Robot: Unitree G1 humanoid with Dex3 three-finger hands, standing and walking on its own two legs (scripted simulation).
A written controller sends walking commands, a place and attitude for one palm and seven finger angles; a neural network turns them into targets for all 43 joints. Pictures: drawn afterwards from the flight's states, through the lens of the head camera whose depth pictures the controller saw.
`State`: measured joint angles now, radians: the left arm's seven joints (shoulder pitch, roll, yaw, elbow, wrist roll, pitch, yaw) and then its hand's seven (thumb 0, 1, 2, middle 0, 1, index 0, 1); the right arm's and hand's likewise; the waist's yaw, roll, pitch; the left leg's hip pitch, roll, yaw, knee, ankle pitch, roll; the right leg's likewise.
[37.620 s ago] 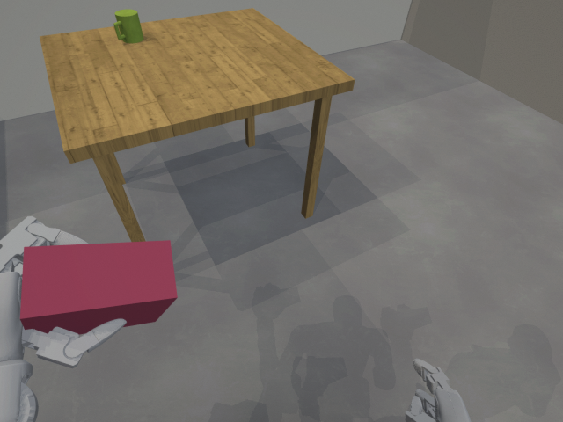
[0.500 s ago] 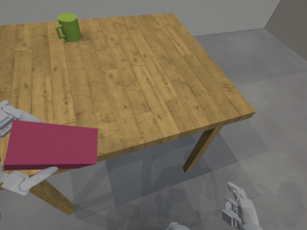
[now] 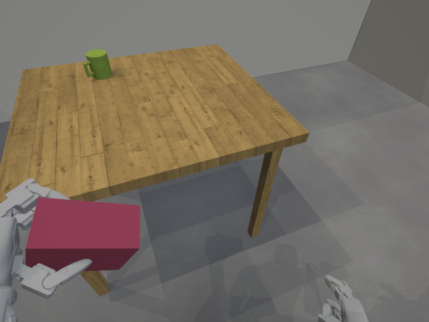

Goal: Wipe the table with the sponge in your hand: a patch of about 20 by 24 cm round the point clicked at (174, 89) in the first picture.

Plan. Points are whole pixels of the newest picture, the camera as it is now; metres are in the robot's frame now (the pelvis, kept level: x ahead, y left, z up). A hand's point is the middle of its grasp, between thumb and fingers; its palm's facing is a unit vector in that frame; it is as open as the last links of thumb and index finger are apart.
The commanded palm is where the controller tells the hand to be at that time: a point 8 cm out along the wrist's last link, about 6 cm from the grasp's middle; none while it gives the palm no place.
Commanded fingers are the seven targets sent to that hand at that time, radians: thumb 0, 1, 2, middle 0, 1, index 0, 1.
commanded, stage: stop stepping back and stand still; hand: left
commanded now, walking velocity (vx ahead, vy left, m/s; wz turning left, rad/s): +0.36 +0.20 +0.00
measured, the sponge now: (100, 238) +0.22 +0.18 +0.12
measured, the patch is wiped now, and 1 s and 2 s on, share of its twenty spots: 1.00 1.00 1.00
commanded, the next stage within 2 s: stand and wait in 0.76 s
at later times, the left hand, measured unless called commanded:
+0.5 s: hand out of the picture +0.07 +0.20 +0.14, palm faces +0.33 -0.87 -0.36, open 10.6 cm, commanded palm +0.01 +0.26 +0.19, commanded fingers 0.00 0.10 1.30 -1.20 -1.60 -1.20 -1.60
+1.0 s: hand out of the picture +0.05 +0.18 +0.15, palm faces +0.33 -0.89 -0.30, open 10.6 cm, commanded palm +0.01 +0.24 +0.19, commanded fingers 0.00 0.10 1.30 -1.20 -1.60 -1.20 -1.60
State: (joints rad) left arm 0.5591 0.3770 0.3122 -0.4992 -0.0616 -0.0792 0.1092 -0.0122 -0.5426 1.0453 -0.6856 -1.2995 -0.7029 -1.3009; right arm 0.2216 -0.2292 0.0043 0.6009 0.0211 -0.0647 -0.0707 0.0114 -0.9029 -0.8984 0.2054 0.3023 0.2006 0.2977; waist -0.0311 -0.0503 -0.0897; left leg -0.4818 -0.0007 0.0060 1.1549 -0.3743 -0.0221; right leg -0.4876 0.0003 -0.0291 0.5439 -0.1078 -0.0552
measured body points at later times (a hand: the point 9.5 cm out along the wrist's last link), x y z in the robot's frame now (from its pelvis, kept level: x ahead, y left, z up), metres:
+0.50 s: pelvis -0.14 -0.03 -0.01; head -0.15 -0.03 +0.44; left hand +0.05 +0.25 +0.16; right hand +0.00 -0.25 -0.11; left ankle -0.17 +0.09 -0.68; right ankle -0.06 -0.11 -0.73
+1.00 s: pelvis -0.15 -0.04 +0.00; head -0.17 -0.03 +0.45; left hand +0.03 +0.23 +0.17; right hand +0.01 -0.28 -0.08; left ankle -0.14 +0.08 -0.71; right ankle -0.13 -0.16 -0.73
